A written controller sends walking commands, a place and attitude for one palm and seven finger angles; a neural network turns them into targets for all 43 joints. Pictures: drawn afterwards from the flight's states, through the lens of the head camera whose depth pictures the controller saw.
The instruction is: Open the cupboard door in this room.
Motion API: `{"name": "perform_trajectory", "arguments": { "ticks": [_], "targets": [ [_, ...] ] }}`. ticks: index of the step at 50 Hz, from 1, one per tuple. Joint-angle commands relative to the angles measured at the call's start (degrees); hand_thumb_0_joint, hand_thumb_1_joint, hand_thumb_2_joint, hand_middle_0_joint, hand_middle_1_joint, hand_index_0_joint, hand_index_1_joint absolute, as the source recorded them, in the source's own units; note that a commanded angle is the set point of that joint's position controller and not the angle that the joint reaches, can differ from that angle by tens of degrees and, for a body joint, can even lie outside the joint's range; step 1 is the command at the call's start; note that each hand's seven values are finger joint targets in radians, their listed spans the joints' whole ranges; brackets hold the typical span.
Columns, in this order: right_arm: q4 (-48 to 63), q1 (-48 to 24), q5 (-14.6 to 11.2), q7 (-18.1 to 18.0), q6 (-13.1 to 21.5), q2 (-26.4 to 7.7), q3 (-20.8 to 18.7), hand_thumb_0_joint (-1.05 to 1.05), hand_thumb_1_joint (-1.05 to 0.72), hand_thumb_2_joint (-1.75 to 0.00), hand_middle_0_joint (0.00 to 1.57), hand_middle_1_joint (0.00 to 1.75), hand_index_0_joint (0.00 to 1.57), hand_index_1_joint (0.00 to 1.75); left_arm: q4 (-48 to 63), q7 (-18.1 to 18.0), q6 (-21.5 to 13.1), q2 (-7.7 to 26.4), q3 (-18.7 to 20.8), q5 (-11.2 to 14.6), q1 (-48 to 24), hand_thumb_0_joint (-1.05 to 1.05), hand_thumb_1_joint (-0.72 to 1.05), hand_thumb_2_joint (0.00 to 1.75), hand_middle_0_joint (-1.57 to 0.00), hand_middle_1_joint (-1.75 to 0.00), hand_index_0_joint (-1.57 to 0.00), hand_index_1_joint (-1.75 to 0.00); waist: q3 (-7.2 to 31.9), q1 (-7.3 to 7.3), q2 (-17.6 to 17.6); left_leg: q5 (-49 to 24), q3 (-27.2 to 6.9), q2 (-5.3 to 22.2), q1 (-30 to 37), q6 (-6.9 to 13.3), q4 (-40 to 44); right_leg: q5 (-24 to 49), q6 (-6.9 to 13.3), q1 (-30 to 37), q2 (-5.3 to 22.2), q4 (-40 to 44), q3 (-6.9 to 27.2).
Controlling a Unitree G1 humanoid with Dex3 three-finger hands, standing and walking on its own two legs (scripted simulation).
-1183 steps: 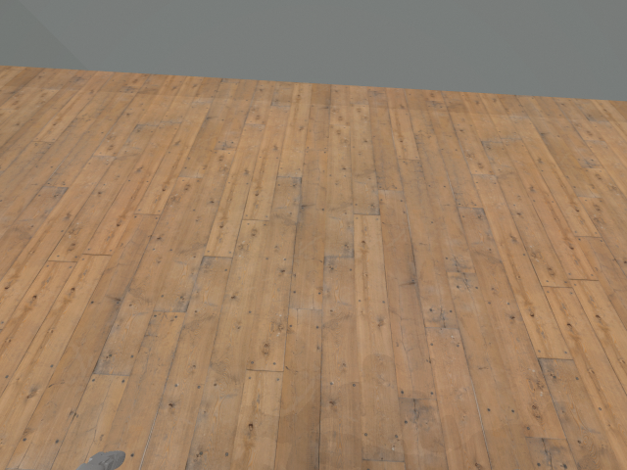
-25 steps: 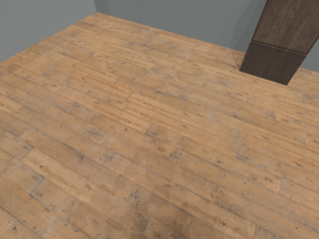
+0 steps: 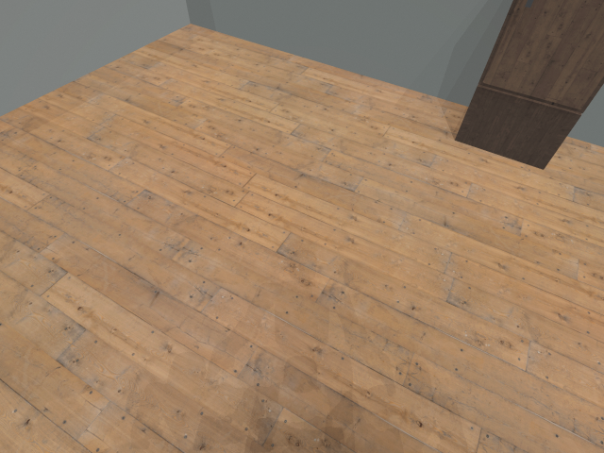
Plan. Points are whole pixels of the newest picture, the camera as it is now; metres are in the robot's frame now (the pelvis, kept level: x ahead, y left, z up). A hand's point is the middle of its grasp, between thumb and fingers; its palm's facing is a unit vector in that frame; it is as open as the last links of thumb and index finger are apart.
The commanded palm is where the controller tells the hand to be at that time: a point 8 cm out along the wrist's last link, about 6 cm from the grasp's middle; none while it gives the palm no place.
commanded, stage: stand and wait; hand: left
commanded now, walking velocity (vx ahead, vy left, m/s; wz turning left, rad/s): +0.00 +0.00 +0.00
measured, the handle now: out of the picture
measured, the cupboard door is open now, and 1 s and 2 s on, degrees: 0 0 0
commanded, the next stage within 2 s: turn or walk to find it in 0.46 s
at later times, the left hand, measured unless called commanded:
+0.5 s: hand out of the picture +0.10 +0.26 -0.15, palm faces -0.04 -0.94 -0.34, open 7.4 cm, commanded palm none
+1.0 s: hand out of the picture +0.08 +0.25 -0.16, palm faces -0.01 -0.95 -0.32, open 7.4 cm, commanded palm none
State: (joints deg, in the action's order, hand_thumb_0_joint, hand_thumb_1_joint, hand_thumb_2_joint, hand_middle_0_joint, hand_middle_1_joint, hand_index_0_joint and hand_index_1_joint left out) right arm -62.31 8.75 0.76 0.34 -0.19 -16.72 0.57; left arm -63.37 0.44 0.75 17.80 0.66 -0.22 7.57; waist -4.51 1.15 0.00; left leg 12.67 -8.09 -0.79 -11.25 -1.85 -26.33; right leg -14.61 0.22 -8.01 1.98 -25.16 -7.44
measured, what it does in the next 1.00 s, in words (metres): stands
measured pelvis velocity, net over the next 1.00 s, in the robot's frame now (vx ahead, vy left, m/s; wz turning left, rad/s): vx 0.01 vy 0.00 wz -0.01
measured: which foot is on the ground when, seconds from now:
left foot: down 0.00-1.00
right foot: down 0.00-1.00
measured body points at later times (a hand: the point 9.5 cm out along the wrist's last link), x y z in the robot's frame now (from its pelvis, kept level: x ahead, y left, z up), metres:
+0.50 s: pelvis +0.01 +0.00 +0.01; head +0.03 +0.01 +0.45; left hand +0.10 +0.31 -0.12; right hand +0.09 -0.30 -0.12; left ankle +0.02 +0.14 -0.74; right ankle -0.01 -0.11 -0.74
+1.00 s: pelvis +0.01 +0.00 +0.00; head +0.04 +0.00 +0.45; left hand +0.08 +0.30 -0.13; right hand +0.09 -0.29 -0.13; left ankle +0.02 +0.14 -0.74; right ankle -0.01 -0.11 -0.74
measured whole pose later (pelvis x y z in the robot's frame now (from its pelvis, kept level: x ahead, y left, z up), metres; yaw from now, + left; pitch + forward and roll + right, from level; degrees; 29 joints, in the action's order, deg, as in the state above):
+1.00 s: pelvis +0.01 +0.00 +0.00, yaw +0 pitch -2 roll +0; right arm -62.4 7.0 0.6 0.1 0.1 -18.8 0.5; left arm -63.1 0.6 0.5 19.5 0.5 -0.1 6.6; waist -5.0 1.2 -0.1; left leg 12.9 -7.6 -0.8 -9.6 -1.7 -24.7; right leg -14.9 0.1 -6.6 2.0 -23.8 -7.1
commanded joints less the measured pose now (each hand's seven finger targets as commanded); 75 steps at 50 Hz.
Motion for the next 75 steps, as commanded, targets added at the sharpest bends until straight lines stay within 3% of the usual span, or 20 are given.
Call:
{"name": "perform_trajectory", "arguments": {
  "ticks": [1, 4, 10, 17, 24, 28, 33, 43, 64, 67, 71, 74, 75],
  "targets": [
    [3.6, -2.3, -0.1, -1.1, 1.3, -14.1, -2.9, 0.00, -0.90, -0.90, 0.20, 0.30, 0.20, 0.30, 3.7, -0.8, -1.5, 13.6, 2.8, -0.2, -3.3, 0.00, 0.90, 0.90, -0.20, -0.30, -0.20, -0.30, 3.3, -0.10, -1.6, -4.9, -3.7, 5.8, -3.7, 3.0, 6.5, -3.1, 0.8, 3.5, 6.5, 7.6, 7.7],
    [3.7, -2.6, 0.0, -1.1, 1.3, -14.5, -2.7, 0.00, -0.90, -0.90, 0.20, 0.30, 0.20, 0.30, 3.6, -0.6, -1.6, 14.1, 2.8, -0.3, -3.7, 0.00, 0.90, 0.90, -0.20, -0.30, -0.20, -0.30, 2.9, -0.16, -1.2, -4.1, -3.1, 5.6, -3.5, 2.9, 6.8, -4.3, 0.9, 3.1, 6.8, 8.7, 8.4],
    [3.5, -3.3, -0.1, -1.1, 1.5, -15.6, -2.3, 0.00, -0.90, -0.90, 0.20, 0.30, 0.20, 0.30, 3.4, -0.4, -1.8, 15.0, 2.4, -0.1, -4.0, 0.00, 0.90, 0.90, -0.20, -0.30, -0.20, -0.30, 5.6, -0.18, -1.2, -9.4, -2.5, 6.2, -0.2, 2.7, 6.6, 2.1, 1.1, 4.6, 6.9, 8.4, 8.2],
    [3.4, -4.1, -0.3, -1.2, 1.5, -16.4, -1.9, 0.00, -0.90, -0.90, 0.20, 0.30, 0.20, 0.30, 3.0, -0.3, -1.7, 15.5, 2.1, -0.1, -4.3, 0.00, 0.90, 0.90, -0.20, -0.30, -0.20, -0.30, 3.8, -0.03, -1.0, -9.1, -2.2, 6.4, 0.1, 2.7, 8.0, 3.2, 0.9, 4.5, 6.4, 9.1, 8.1],
    [3.5, -3.9, -0.3, -1.3, 1.7, -16.5, -2.1, 0.00, -0.90, -0.90, 0.20, 0.30, 0.20, 0.30, 3.6, -0.5, -1.8, 15.4, 2.1, 0.0, -4.2, 0.00, 0.90, 0.90, -0.20, -0.30, -0.20, -0.30, 5.4, -0.17, -1.1, -14.8, -1.8, 6.5, 1.8, 2.6, 7.1, 9.4, 0.8, 6.1, 6.6, 7.6, 7.2],
    [3.9, -1.7, -0.1, -1.1, 0.5, -12.2, -1.7, 0.00, -0.90, -0.90, 0.20, 0.30, 0.20, 0.30, 4.1, -1.2, -0.4, 11.5, 1.9, 0.1, -2.4, 0.00, 0.90, 0.90, -0.20, -0.30, -0.20, -0.30, 5.1, -0.08, -1.5, -16.4, -2.1, 6.2, -3.1, 2.1, 4.2, 9.4, 0.2, 6.7, 7.0, 3.5, 5.6],
    [4.1, -0.8, -0.2, -1.3, 0.8, -13.1, -2.3, 0.00, -0.90, -0.90, 0.20, 0.30, 0.20, 0.30, 4.9, -1.4, -0.8, 12.4, 2.2, 0.0, -2.2, 0.00, 0.90, 0.90, -0.20, -0.30, -0.20, -0.30, 7.5, -0.17, -0.8, -20.0, -3.0, 6.2, -1.7, 2.5, 2.6, 12.3, 0.8, 7.0, 7.1, 1.6, 5.6],
    [3.5, -2.6, -0.4, -1.3, 1.3, -14.5, -3.0, 0.00, -0.90, -0.90, 0.20, 0.30, 0.20, 0.30, 4.7, -1.1, -1.5, 14.0, 2.6, -0.1, -3.3, 0.00, 0.90, 0.90, -0.20, -0.30, -0.20, -0.30, 5.3, -0.17, -0.1, -13.4, -3.0, 6.0, -1.2, 3.0, 4.4, 6.2, 1.1, 5.5, 7.0, 4.9, 6.5],
    [3.6, -4.2, -0.3, -1.4, 1.4, -16.6, -2.2, 0.00, -0.90, -0.90, 0.20, 0.30, 0.20, 0.30, 3.9, -0.5, -1.6, 15.9, 2.3, 0.0, -4.4, 0.00, 0.90, 0.90, -0.20, -0.30, -0.20, -0.30, 4.5, -0.23, -0.8, -13.8, -1.6, 6.3, 1.1, 2.6, 6.5, 8.5, 1.1, 6.4, 7.0, 7.9, 7.2],
    [4.3, -3.2, -0.1, -1.2, 0.6, -14.5, -1.9, 0.00, -0.90, -0.90, 0.20, 0.30, 0.20, 0.30, 4.3, -0.9, -0.7, 13.9, 2.3, 0.0, -3.1, 0.00, 0.90, 0.90, -0.20, -0.30, -0.20, -0.30, 4.3, 0.13, -1.6, -15.1, -2.0, 6.1, -2.1, 2.4, 4.2, 8.5, 0.8, 6.9, 7.2, 5.3, 6.1],
    [5.0, 0.1, 0.2, -1.1, -0.6, -9.1, -1.4, 0.00, -0.90, -0.90, 0.20, 0.30, 0.20, 0.30, 4.9, -1.6, 0.5, 9.9, 1.8, 0.0, -0.6, 0.00, 0.90, 0.90, -0.20, -0.30, -0.20, -0.30, 5.1, 0.16, 1.0, -15.6, -0.9, 5.3, -7.3, 1.5, -1.1, 9.9, 1.3, 7.1, 10.2, 2.6, 5.6],
    [5.6, 2.9, 0.2, -1.2, -0.9, -8.1, -2.1, 0.00, -0.90, -0.90, 0.20, 0.30, 0.20, 0.30, 6.6, -1.9, 0.7, 9.8, 2.1, -0.3, -0.8, 0.00, 0.90, 0.90, -0.20, -0.30, -0.20, -0.30, 6.3, -0.61, 3.0, -14.3, 0.9, 4.9, -7.2, 1.2, -5.8, 11.1, 3.1, 4.7, 13.0, 0.7, 5.3],
    [5.5, 4.2, 0.2, -1.2, -0.8, -7.9, -2.3, 0.00, -0.90, -0.90, 0.20, 0.30, 0.20, 0.30, 7.1, -1.9, 0.7, 9.3, 2.0, -0.3, -1.4, 0.00, 0.90, 0.90, -0.20, -0.30, -0.20, -0.30, 6.8, -1.25, 2.3, -15.6, 0.3, 5.3, -5.8, 1.4, -5.4, 11.4, 2.9, 3.3, 12.3, -1.0, 4.4]
  ]
}}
